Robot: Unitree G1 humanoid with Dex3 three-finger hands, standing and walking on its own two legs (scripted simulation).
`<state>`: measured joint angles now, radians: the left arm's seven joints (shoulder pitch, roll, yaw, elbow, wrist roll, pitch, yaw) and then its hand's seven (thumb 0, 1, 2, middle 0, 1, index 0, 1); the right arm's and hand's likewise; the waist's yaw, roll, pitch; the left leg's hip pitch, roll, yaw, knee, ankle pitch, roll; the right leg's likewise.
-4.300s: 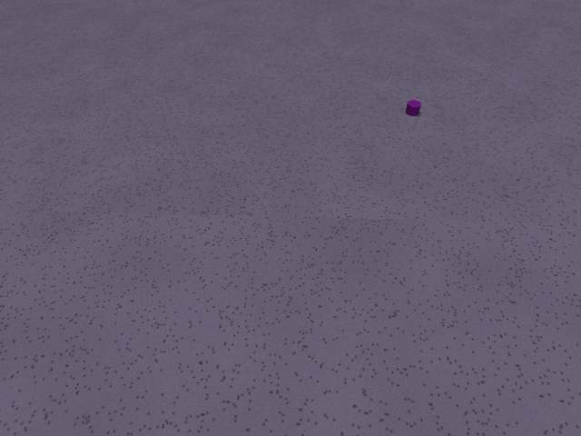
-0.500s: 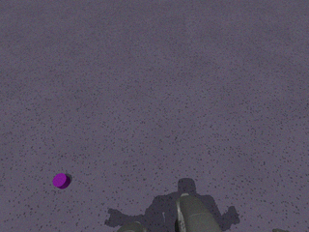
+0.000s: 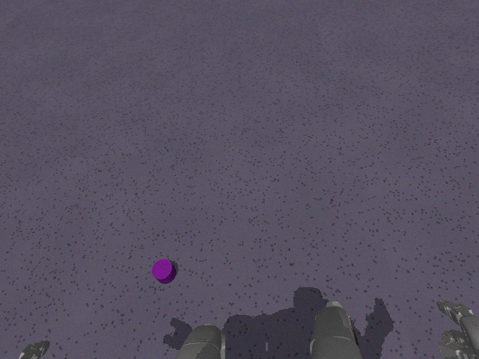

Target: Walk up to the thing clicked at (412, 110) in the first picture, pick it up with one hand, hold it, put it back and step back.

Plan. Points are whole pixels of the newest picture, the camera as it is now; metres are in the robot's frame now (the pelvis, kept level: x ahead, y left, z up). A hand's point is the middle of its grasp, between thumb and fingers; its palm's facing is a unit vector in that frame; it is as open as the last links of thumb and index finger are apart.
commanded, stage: walk up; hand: left
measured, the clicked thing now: (164, 271) +0.46 +0.41 -0.67
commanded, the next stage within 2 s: none
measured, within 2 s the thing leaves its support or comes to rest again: neither
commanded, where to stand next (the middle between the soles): +0.05 +0.23 m, yaw -10 degrees
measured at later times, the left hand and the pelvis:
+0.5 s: hand out of the picture +0.02 +0.48 -0.06, palm faces -0.06 -0.78 -0.62, open 7.4 cm; pelvis -0.06 +0.18 +0.04, yaw -5 degrees
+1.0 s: hand out of the picture +0.07 +0.54 -0.10, palm faces -0.22 -0.92 -0.32, open 7.4 cm; pelvis -0.03 +0.28 +0.06, yaw -10 degrees
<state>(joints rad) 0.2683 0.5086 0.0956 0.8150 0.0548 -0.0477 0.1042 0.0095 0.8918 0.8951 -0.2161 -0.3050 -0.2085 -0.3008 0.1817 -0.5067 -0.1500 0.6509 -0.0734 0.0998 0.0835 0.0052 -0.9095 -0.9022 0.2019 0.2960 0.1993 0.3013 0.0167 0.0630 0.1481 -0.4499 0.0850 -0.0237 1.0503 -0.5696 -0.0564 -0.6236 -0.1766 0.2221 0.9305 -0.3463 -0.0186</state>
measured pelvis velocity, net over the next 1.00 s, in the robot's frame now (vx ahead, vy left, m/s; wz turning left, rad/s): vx -0.03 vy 0.28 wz -0.18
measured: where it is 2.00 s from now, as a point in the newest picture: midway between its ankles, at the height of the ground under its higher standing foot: outside the picture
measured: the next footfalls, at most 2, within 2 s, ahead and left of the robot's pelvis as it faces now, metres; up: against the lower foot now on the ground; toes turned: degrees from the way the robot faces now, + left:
right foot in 0.28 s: +0.04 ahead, +0.03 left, +0.00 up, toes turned -8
left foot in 0.62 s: -0.01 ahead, +0.43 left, +0.00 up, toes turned -6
